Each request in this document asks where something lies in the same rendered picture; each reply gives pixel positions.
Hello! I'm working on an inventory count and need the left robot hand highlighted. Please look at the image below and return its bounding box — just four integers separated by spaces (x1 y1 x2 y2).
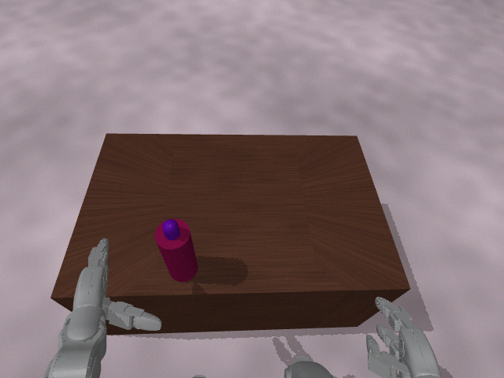
72 238 161 331

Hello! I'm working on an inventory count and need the right robot hand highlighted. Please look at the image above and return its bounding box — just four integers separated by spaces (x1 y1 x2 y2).
366 297 442 378

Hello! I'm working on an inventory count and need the bottle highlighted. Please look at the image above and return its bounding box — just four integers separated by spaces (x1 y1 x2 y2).
154 219 198 282

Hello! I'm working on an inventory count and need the left robot arm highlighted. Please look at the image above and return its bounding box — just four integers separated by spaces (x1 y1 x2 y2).
43 306 106 378

